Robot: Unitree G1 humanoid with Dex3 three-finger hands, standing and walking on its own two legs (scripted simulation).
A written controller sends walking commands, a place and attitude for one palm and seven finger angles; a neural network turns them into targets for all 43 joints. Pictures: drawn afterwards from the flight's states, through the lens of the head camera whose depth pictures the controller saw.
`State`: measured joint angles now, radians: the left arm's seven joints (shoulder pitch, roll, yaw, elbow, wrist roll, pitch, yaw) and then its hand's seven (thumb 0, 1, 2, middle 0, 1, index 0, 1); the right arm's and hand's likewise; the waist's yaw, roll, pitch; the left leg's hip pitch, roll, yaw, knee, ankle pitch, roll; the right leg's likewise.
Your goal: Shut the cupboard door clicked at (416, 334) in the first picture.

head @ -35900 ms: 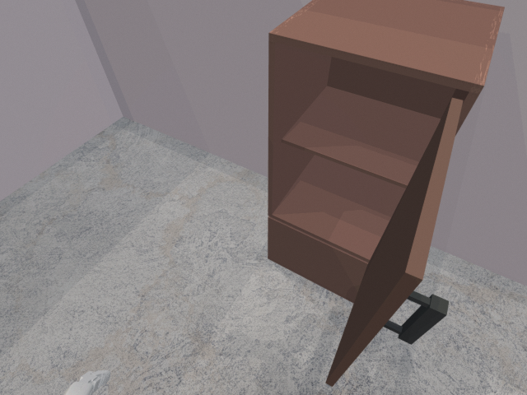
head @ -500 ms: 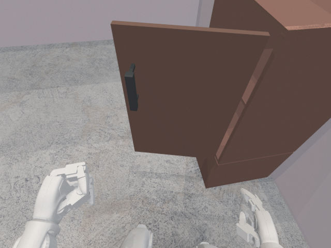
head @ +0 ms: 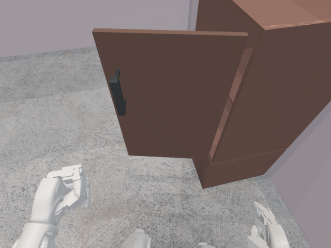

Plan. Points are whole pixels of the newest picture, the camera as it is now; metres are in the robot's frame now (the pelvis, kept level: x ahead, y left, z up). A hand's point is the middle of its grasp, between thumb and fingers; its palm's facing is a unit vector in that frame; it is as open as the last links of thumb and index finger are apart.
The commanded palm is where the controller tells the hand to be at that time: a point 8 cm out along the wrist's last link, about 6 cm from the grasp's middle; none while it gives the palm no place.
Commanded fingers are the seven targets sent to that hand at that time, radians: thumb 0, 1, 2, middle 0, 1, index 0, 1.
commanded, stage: raise the hand and make a fist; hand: left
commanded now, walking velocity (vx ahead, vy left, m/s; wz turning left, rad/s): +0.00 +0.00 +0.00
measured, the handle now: (119, 93) +0.52 +0.16 +0.07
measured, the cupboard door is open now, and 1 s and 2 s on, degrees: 74 74 73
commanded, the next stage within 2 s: bring the fist close to the handle in 0.06 s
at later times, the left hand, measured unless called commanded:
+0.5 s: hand (98, 166) +0.28 +0.17 +0.07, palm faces -0.03 -1.00 -0.04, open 3.1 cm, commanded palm +0.27 +0.22 +0.07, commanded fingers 0.00 0.90 0.90 -1.30 -1.50 -1.30 -1.50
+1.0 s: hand (116, 133) +0.37 +0.14 +0.08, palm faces -0.01 -1.00 -0.04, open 3.1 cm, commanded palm +0.36 +0.19 +0.07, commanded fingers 0.00 0.90 0.90 -1.30 -1.50 -1.30 -1.50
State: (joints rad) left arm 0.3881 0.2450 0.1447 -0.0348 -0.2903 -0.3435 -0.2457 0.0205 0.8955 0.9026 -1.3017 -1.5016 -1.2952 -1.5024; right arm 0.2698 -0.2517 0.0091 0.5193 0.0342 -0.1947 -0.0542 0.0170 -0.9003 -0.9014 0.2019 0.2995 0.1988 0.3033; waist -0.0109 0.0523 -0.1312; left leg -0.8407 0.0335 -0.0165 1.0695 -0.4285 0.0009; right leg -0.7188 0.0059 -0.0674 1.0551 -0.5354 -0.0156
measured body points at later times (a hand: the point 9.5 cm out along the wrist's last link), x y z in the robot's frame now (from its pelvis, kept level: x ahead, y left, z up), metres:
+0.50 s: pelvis +0.01 -0.01 +0.00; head +0.05 -0.01 +0.45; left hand +0.28 +0.22 +0.08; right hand +0.18 -0.25 -0.08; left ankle +0.06 +0.12 -0.66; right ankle +0.00 -0.11 -0.66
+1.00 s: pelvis +0.01 +0.00 +0.01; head +0.06 -0.01 +0.45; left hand +0.36 +0.20 +0.08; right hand +0.14 -0.25 -0.10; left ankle +0.06 +0.12 -0.66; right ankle +0.00 -0.11 -0.66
